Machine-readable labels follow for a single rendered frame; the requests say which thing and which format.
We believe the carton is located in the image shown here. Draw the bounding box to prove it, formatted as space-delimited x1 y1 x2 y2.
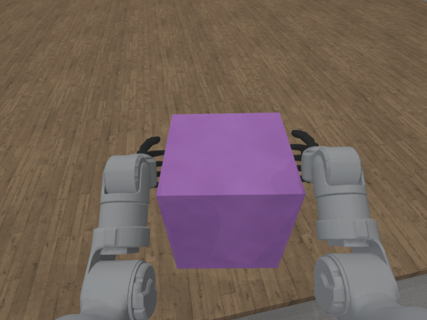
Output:
156 113 306 269

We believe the robot right hand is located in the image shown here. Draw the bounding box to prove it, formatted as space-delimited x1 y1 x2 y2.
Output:
290 130 319 183

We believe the right robot forearm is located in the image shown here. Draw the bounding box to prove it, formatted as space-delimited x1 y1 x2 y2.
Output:
301 146 399 300

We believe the left robot forearm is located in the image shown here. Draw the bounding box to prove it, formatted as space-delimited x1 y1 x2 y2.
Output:
80 153 157 310

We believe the robot left upper arm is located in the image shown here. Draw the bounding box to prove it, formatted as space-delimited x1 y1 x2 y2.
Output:
56 260 157 320

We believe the robot right upper arm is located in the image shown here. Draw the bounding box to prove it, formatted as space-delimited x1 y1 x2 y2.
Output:
314 253 427 320

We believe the robot left hand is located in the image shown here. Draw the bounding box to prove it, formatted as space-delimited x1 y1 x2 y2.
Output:
137 137 165 188

